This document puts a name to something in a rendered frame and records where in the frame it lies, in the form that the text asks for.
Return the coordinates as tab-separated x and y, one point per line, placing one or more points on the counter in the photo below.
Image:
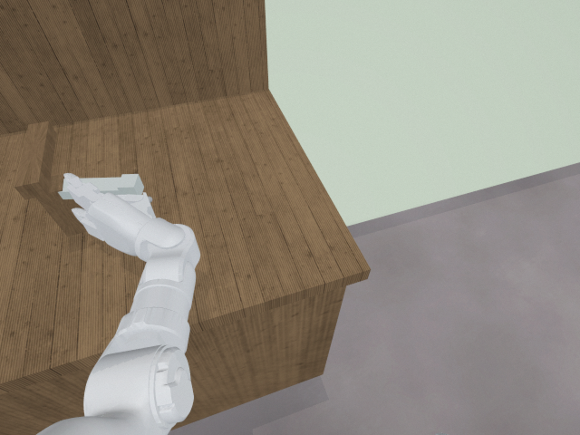
177	92

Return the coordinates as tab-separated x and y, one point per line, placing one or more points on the left robot forearm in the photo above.
160	310

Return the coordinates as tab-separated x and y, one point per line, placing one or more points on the tap lever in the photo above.
127	184

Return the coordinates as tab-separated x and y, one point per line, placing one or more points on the robot left upper arm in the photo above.
138	392

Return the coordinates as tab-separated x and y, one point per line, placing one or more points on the left robot hand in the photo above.
117	219

